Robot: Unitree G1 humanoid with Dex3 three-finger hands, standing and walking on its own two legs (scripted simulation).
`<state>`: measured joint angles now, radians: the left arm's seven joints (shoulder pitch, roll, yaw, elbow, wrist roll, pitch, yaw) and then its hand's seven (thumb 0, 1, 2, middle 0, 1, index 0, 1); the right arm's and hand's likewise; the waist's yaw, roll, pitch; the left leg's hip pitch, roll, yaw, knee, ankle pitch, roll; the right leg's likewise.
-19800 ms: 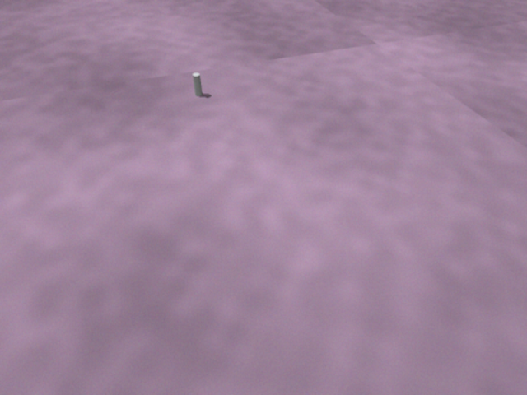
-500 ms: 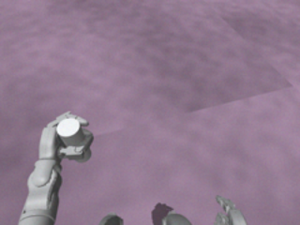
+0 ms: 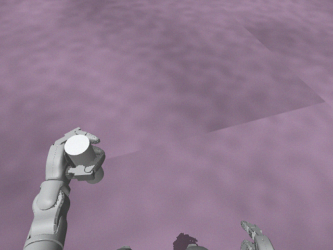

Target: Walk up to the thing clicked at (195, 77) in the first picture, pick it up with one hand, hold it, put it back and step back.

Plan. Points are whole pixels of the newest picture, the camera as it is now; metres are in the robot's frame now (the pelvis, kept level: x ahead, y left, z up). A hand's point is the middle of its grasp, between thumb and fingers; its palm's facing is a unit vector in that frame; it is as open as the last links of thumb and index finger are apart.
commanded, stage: hold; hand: left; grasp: from the side
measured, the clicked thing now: (86, 161) +0.33 +0.18 +0.02
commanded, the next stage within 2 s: none
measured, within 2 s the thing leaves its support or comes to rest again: neither
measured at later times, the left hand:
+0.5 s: hand (83, 156) +0.33 +0.17 +0.06, palm faces +0.02 -1.00 -0.01, open 6.7 cm
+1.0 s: hand (85, 157) +0.32 +0.17 +0.06, palm faces +0.00 -1.00 -0.01, open 6.7 cm
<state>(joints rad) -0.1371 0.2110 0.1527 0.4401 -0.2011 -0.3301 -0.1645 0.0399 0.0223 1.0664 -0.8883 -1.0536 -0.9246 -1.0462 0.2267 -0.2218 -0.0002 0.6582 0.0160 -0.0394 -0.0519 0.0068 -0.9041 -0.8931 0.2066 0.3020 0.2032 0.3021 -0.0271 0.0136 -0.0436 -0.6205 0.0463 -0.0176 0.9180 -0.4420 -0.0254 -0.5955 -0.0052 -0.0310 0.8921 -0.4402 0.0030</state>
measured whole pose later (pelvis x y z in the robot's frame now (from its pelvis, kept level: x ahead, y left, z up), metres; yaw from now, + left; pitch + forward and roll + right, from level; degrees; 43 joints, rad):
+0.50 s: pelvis +0.00 +0.00 +0.01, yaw +0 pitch +6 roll -1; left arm -0.13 0.21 0.15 0.43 -0.20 -0.32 -0.16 0.04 0.02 1.07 -0.89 -1.05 -0.92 -1.05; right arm 0.22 -0.22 0.00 0.66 0.02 -0.04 -0.05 0.01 -0.91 -0.89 0.21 0.30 0.20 0.30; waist -0.02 0.01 -0.02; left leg -0.54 0.04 -0.01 0.85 -0.41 -0.02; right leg -0.51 -0.01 -0.03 0.82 -0.41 0.01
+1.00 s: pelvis +0.00 +0.00 +0.01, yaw +0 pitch +5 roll -1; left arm -0.13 0.21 0.14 0.46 -0.19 -0.33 -0.17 0.04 0.02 1.07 -0.89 -1.06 -0.92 -1.05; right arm 0.23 -0.22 -0.01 0.67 0.01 -0.04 -0.04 0.01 -0.90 -0.90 0.21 0.30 0.20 0.30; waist -0.02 0.01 -0.02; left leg -0.51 0.04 -0.01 0.82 -0.40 -0.02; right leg -0.49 -0.01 -0.03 0.79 -0.40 0.01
